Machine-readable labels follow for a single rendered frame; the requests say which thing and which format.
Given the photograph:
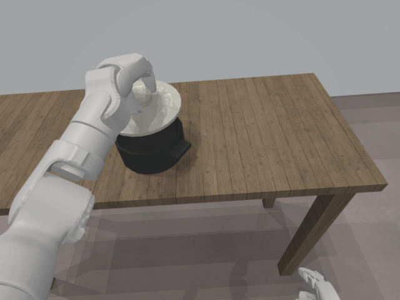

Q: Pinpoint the robot right hand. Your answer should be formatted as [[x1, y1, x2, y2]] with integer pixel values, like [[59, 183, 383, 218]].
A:
[[296, 267, 340, 300]]

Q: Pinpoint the left robot upper arm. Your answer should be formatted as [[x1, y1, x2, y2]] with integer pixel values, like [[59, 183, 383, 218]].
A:
[[0, 172, 96, 300]]

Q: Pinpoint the robot left hand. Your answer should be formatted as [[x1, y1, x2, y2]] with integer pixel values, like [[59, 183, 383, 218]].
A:
[[95, 53, 157, 115]]

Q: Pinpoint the table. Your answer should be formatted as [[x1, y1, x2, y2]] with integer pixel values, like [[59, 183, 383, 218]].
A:
[[0, 73, 388, 290]]

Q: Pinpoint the lid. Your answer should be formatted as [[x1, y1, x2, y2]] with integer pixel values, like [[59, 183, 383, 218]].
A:
[[119, 81, 181, 137]]

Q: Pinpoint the pot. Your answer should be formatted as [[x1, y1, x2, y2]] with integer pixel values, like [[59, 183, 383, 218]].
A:
[[115, 117, 191, 174]]

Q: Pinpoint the knob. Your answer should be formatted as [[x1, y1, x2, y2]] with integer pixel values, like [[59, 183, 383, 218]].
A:
[[132, 87, 153, 108]]

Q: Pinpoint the robot left forearm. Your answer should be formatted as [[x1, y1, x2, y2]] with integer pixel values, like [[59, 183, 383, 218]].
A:
[[8, 62, 133, 226]]

